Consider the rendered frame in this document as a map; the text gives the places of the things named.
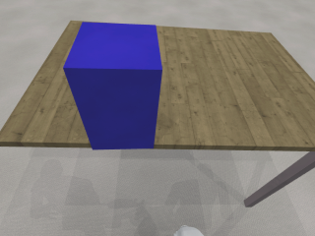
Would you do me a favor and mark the robot right thigh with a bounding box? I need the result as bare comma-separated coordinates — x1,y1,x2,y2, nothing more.
173,226,204,236

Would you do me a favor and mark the carton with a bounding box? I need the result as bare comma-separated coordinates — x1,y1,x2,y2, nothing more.
63,22,162,150

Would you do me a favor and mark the table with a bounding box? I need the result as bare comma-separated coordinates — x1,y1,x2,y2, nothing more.
0,21,315,207

